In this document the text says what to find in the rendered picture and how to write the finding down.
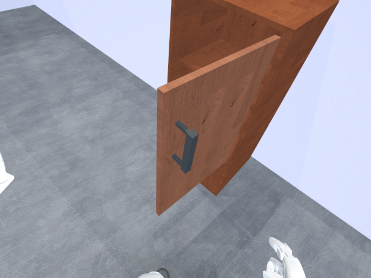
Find cupboard door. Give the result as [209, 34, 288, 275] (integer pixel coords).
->
[156, 35, 281, 216]

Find robot right hand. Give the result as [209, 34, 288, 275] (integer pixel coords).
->
[263, 237, 306, 278]

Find handle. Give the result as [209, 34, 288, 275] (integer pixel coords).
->
[172, 120, 199, 174]

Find robot left hand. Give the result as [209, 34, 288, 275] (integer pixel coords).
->
[0, 153, 14, 194]

